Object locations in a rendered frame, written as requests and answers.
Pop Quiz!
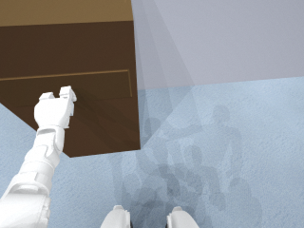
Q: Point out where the robot right shin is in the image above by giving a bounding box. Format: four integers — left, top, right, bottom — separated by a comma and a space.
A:
172, 206, 182, 212

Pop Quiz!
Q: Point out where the robot left hand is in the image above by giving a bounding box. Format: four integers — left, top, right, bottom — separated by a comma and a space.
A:
34, 85, 77, 129

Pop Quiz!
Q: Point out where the cabinet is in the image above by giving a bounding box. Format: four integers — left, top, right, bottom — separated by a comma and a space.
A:
0, 0, 141, 158

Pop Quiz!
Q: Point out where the robot left forearm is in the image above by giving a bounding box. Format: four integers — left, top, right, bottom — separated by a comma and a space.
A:
0, 124, 65, 205

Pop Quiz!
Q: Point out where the left robot thigh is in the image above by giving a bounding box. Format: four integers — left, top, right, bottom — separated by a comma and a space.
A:
101, 209, 130, 228

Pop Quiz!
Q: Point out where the drawer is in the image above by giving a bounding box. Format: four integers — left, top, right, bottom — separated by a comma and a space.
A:
0, 68, 131, 107

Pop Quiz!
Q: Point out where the handle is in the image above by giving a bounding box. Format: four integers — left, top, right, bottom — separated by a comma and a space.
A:
69, 101, 74, 116

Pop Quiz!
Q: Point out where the left robot upper arm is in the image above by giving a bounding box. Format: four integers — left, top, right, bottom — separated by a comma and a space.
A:
0, 193, 51, 228

